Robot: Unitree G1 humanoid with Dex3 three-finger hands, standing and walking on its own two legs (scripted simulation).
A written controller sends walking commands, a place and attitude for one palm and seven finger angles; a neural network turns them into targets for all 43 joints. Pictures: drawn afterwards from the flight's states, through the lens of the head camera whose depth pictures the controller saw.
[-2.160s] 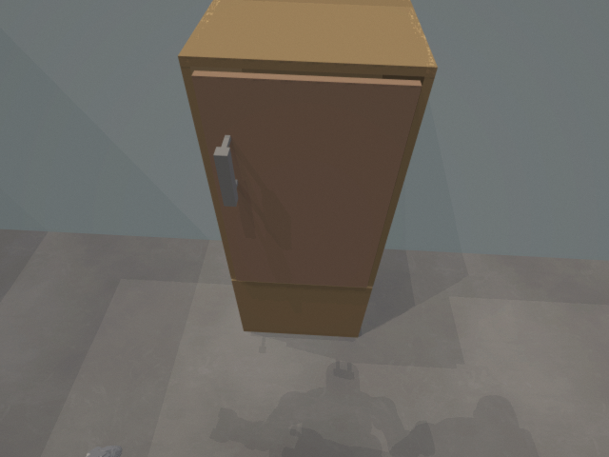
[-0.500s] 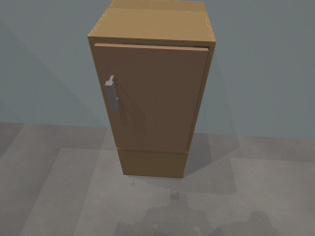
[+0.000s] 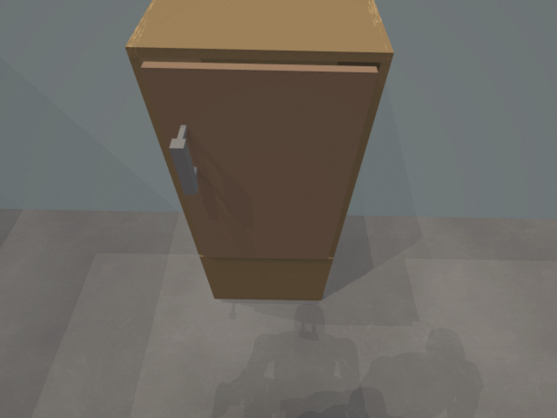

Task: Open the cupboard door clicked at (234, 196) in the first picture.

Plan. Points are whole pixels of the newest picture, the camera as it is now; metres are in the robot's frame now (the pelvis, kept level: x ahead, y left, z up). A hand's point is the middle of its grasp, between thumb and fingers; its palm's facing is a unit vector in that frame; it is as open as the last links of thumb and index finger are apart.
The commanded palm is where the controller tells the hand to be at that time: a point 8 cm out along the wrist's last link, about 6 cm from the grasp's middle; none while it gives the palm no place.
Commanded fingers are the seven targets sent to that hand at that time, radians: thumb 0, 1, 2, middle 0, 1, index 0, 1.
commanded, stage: come to a stop and stand still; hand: left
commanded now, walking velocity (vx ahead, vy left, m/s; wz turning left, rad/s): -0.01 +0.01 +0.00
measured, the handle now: (187, 160) +0.54 +0.20 +0.02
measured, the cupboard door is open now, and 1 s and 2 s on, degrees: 0 0 0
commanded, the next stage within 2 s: look again from close up in 0.58 s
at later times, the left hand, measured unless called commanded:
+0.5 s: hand out of the picture -0.02 +0.18 -0.17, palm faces +0.01 -0.97 -0.23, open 7.4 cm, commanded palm none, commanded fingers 0.00 0.90 0.90 -0.20 -0.30 -0.20 -0.30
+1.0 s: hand out of the picture -0.02 +0.16 -0.18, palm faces +0.02 -0.98 -0.19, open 7.4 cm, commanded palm none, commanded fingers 0.00 0.90 0.90 -0.20 -0.30 -0.20 -0.30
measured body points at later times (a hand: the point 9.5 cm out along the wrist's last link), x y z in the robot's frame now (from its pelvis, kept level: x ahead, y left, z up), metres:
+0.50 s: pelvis -0.05 -0.01 +0.00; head -0.05 -0.02 +0.45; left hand -0.02 +0.23 -0.15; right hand +0.00 -0.24 -0.16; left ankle -0.04 +0.10 -0.74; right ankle -0.02 -0.12 -0.74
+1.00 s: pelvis -0.02 -0.01 +0.00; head -0.01 -0.02 +0.45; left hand -0.02 +0.21 -0.16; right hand -0.03 -0.22 -0.16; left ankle -0.04 +0.10 -0.74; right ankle -0.02 -0.12 -0.74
